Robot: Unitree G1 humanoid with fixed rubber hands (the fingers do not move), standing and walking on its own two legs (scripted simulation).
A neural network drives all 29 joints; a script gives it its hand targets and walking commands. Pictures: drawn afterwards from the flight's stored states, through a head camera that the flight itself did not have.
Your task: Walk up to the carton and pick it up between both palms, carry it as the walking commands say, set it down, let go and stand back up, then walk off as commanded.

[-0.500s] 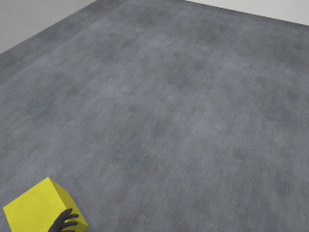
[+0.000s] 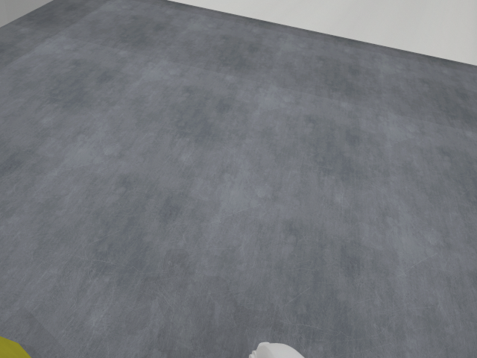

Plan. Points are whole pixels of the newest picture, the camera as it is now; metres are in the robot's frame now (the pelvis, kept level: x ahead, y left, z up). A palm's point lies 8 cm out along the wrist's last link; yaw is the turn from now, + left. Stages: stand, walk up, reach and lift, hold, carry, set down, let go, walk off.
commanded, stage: walk off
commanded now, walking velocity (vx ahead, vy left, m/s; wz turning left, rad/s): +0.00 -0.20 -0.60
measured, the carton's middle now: out of the picture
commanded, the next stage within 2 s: none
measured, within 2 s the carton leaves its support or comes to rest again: neither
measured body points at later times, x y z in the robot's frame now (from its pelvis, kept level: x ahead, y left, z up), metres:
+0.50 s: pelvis -0.02 -0.15 -0.01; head +0.02 -0.18 +0.44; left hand +0.16 +0.09 -0.12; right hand -0.02 -0.46 -0.15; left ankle +0.00 -0.02 -0.66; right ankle -0.01 -0.25 -0.74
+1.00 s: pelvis -0.06 -0.23 +0.00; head -0.02 -0.23 +0.45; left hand +0.19 -0.08 -0.14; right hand -0.21 -0.51 -0.11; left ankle +0.01 -0.10 -0.74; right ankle -0.15 -0.40 -0.69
